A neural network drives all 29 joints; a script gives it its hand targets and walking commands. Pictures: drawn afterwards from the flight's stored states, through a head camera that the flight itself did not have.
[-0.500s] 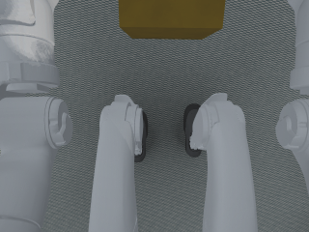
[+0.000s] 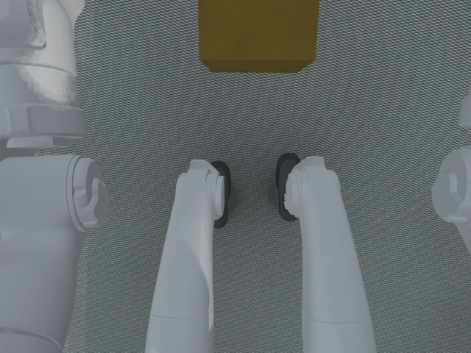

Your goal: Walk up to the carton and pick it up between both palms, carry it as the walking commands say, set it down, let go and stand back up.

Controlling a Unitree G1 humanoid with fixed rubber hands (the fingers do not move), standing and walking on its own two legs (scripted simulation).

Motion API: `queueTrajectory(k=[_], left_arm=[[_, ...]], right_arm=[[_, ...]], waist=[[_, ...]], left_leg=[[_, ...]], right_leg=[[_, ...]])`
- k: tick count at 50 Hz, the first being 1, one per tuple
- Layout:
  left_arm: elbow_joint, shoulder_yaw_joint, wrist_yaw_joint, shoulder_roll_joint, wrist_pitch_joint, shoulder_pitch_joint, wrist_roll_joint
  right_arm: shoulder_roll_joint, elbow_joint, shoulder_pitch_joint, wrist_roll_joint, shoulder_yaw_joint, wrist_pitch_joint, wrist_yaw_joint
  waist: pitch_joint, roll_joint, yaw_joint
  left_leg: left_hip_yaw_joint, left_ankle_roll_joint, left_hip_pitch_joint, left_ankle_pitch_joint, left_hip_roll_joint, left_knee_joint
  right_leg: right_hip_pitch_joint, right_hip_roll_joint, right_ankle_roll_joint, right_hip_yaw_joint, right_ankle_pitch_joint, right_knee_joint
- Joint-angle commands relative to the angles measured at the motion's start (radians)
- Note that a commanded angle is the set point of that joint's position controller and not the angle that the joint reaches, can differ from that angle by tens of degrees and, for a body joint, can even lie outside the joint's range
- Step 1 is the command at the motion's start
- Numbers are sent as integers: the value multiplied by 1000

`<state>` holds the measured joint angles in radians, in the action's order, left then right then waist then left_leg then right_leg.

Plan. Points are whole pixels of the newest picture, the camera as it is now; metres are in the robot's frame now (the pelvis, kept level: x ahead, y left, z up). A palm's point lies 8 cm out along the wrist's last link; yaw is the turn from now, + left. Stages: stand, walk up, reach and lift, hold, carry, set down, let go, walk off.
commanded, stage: set down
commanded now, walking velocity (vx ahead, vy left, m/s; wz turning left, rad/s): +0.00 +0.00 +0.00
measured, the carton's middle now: (256, 17) +0.60 -0.01 -0.48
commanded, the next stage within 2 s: let go in 0.14 s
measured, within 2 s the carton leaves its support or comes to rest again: neither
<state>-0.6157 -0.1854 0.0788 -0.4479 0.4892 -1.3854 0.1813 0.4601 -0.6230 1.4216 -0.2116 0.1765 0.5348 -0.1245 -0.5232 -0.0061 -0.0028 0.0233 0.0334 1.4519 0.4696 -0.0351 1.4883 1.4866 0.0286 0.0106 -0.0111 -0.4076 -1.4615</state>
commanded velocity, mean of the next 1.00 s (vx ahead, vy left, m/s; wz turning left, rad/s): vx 0.00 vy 0.00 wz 0.00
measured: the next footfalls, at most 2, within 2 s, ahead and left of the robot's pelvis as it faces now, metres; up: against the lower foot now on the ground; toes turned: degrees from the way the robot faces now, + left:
none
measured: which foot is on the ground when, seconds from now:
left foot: down 0.00-1.00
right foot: down 0.00-1.00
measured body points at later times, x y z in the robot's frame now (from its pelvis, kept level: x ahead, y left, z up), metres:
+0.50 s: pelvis +0.02 +0.00 +0.07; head +0.34 -0.01 +0.38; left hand +0.49 +0.23 -0.04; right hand +0.47 -0.24 -0.05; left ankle +0.11 +0.10 -0.55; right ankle +0.13 -0.11 -0.55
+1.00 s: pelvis +0.08 -0.01 +0.15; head +0.14 -0.01 +0.59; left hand +0.31 +0.23 +0.08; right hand +0.29 -0.25 +0.07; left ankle +0.11 +0.10 -0.55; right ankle +0.13 -0.11 -0.55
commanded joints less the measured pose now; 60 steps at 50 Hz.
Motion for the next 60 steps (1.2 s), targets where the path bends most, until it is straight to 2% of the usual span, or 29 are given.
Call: queueTrajectory(k=[1,3,5,6,7,8,11,12,14,16,19,20,23,26,29,30,32,34,36,37,38,41,44,45,51,52,56,57,60], left_arm=[[61,-26,-26,-292,-28,-396,28],[-19,-47,-44,-265,-55,-370,-4],[51,-55,-49,-273,-85,-391,-12],[27,-59,-50,-277,-99,-375,-13],[56,-60,-51,-264,-105,-364,-20],[31,-66,-51,-267,-107,-309,-36],[118,-54,-43,-260,-106,-123,-47],[132,-54,-42,-248,-107,-75,-47],[204,-47,-45,-230,-101,30,-59],[312,-33,-52,-223,-101,143,-66],[490,10,-56,-207,-87,193,-38],[501,30,-61,-185,-81,280,-33],[476,35,-75,-129,-84,482,-41],[569,45,-81,-95,-123,665,-56],[478,53,-92,-42,-164,800,-76],[537,53,-93,-38,-183,830,-87],[459,90,-104,6,-207,856,-72],[386,88,-112,37,-230,899,-109],[325,102,-120,77,-244,989,-127],[260,119,-130,98,-242,1042,-122],[202,119,-135,96,-247,1064,-124],[244,103,-134,109,-278,1231,-163],[262,96,-134,104,-305,1283,-185],[284,91,-138,125,-312,1366,-196],[429,110,-143,136,-383,1456,-192],[422,118,-142,135,-390,1419,-180],[439,121,-145,129,-409,1559,-177],[429,105,-146,129,-408,1571,-174],[399,114,-148,150,-394,1561,-174]], right_arm=[[210,43,363,40,51,-50,22],[173,-46,321,80,56,-73,32],[144,57,340,65,50,-102,30],[142,31,339,68,43,-113,34],[160,37,314,69,60,-122,37],[144,3,257,72,55,-120,36],[156,148,93,79,48,-119,31],[148,168,49,75,45,-120,29],[172,333,-11,93,47,-119,25],[156,462,-133,91,15,-119,26],[167,605,-244,84,-5,-107,33],[144,588,-352,79,-22,-100,39],[75,613,-518,69,-49,-102,58],[32,661,-713,79,-52,-136,75],[-18,526,-863,91,-42,-176,97],[-18,592,-891,104,-41,-197,101],[-39,521,-907,125,-57,-226,113],[-65,414,-938,161,-55,-250,130],[-105,362,-1019,172,-79,-272,147],[-116,304,-1069,190,-83,-276,152],[-130,285,-1068,186,-96,-282,154],[-158,316,-1254,209,-95,-317,167],[-154,336,-1303,232,-95,-341,172],[-156,348,-1377,242,-93,-349,172],[-144,457,-1495,233,-103,-418,179],[-141,445,-1454,228,-103,-429,181],[-143,456,-1606,230,-109,-456,187],[-134,460,-1619,235,-106,-456,186],[-148,447,-1608,243,-114,-445,190]], waist=[[2031,-33,21],[1923,-44,22],[2054,-48,38],[2029,-65,51],[2076,-36,35],[2084,-37,52],[2374,-34,46],[2376,-41,53],[2407,-36,42],[2453,-36,53],[2391,-5,22],[2356,20,17],[2154,-14,25],[2033,-6,35],[1720,27,43],[1736,29,45],[1500,9,28],[1219,31,27],[1088,28,7],[985,11,-15],[909,-19,-10],[877,26,3],[749,20,4],[766,27,0],[673,44,5],[607,40,3],[634,49,18],[632,16,11],[543,6,18]], left_leg=[[-4,-35,-562,-331,-35,-336],[0,-40,-498,-321,-32,-358],[-7,-38,-576,-393,-37,-368],[-5,-37,-574,-405,-36,-369],[-4,-45,-629,-442,-39,-369],[-8,-43,-656,-474,-40,-372],[-15,-40,-844,-643,-44,-364],[-12,-38,-835,-678,-49,-354],[-10,-35,-829,-712,-56,-360],[-22,-32,-907,-743,-58,-383],[-48,-34,-1012,-701,-50,-425],[-48,-41,-1050,-665,-46,-449],[-48,-34,-1012,-563,-38,-504],[-66,-37,-1073,-543,-34,-545],[-72,-36,-1025,-430,-24,-607],[-73,-34,-1065,-431,-24,-608],[-81,-30,-987,-351,-15,-642],[-72,-31,-896,-236,-10,-693],[-72,-25,-899,-161,3,-738],[-63,-23,-890,-94,4,-769],[-55,-15,-869,-45,7,-791],[-51,-24,-963,-50,5,-850],[-40,-29,-982,-34,1,-903],[-34,-27,-1038,-61,-5,-929],[-34,-34,-1155,-248,-9,-978],[-39,-38,-1139,-260,-6,-983],[-37,-56,-1257,-438,-11,-1001],[-30,-59,-1256,-457,-18,-1004],[-32,-61,-1247,-407,-13,-1032]], right_leg=[[-830,34,7,1,332,258],[-829,27,3,-11,338,293],[-902,31,-4,-13,409,307],[-883,32,-5,-9,407,301],[-898,35,0,-1,440,308],[-910,37,-3,-2,465,307],[-1065,52,-8,-2,620,305],[-1070,55,-14,-2,665,295],[-1161,55,-14,-16,742,295],[-1201,62,-21,-5,761,303],[-1151,66,-14,3,655,349],[-1164,60,-8,6,610,376],[-1180,47,-8,-1,532,449],[-1185,50,-2,-3,493,485],[-1106,32,3,-6,368,554],[-1137,32,3,-8,368,564],[-1056,28,3,-7,283,594],[-982,21,1,-11,175,644],[-995,12,3,-15,104,699],[-1002,12,1,-18,34,735],[-1018,9,-7,-10,-16,758],[-1111,7,0,-13,-10,816],[-1151,3,-10,-10,-13,861],[-1216,4,-10,-15,11,892],[-1338,14,-2,-16,214,922],[-1317,16,-4,-7,221,921],[-1400,18,0,-9,363,952],[-1422,16,-6,-14,401,959],[-1401,12,-14,-7,348,986]])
